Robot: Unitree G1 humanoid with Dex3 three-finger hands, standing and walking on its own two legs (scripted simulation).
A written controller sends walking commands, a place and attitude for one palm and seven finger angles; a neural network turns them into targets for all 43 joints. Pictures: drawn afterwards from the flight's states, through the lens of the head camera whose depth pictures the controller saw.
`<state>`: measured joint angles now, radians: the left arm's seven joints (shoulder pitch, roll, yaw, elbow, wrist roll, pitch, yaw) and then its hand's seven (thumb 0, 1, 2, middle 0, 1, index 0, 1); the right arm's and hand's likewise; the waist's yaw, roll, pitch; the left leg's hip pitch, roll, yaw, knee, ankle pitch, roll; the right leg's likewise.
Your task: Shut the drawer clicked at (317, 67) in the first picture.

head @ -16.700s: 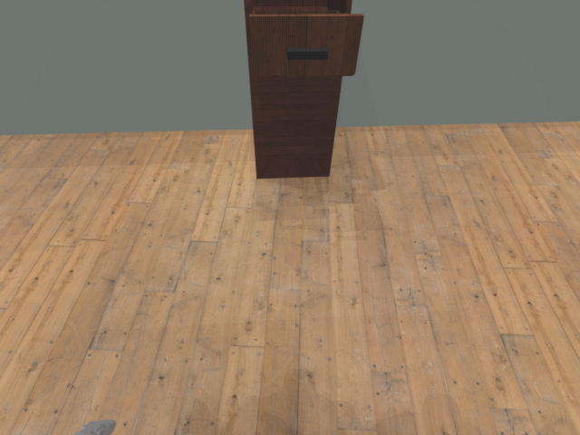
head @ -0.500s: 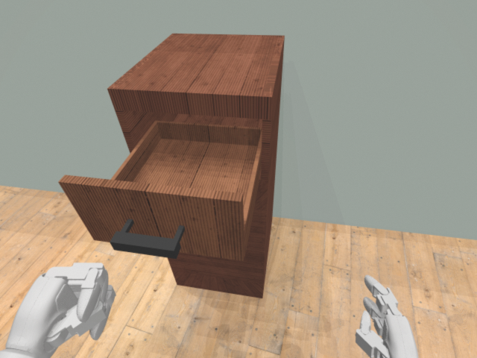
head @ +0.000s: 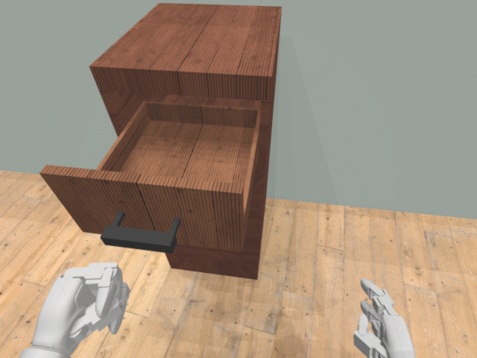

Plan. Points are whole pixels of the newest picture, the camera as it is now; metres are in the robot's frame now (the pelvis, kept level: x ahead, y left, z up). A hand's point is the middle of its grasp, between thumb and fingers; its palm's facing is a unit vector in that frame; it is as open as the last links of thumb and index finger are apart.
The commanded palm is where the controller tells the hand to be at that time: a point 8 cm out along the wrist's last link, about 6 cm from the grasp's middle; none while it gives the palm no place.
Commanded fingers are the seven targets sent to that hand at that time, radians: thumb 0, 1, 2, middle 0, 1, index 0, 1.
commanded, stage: bring the fist close to the handle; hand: left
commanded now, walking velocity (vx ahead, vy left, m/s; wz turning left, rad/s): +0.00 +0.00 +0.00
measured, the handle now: (143, 229) +0.32 +0.20 +0.05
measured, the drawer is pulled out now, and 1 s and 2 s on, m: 0.26 0.26 0.17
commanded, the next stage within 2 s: push the drawer shut in 0.84 s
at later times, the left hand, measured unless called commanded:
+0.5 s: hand (150, 293) +0.21 +0.16 +0.04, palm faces -0.09 -0.99 -0.05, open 3.3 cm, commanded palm +0.18 +0.22 +0.05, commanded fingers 0.00 0.90 0.90 -1.40 -1.60 -1.40 -1.60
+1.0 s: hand (143, 290) +0.21 +0.16 +0.05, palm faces -0.04 -1.00 -0.08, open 3.3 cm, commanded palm +0.19 +0.22 +0.05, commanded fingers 0.00 0.90 0.90 -1.40 -1.60 -1.40 -1.60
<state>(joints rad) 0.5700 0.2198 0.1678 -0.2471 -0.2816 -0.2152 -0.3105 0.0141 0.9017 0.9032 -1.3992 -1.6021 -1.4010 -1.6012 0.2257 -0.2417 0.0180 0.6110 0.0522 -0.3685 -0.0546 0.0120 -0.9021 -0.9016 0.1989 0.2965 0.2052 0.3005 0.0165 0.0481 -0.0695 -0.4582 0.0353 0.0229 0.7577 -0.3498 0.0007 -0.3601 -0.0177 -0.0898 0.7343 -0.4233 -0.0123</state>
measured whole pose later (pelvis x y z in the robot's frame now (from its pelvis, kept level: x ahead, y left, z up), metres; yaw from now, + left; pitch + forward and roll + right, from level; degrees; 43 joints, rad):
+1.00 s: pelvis +0.00 -0.01 -0.02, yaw +0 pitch +9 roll -1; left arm 0.46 0.23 0.14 -0.12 -0.27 -0.34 -0.25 0.01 0.90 0.90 -1.40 -1.60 -1.40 -1.60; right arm 0.23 -0.25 0.01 0.55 0.04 -0.21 -0.04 0.01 -0.90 -0.90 0.20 0.30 0.20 0.30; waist -0.02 0.05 -0.11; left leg -0.67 0.04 0.01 0.93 -0.42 -0.01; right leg -0.57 -0.01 -0.10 0.91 -0.51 -0.03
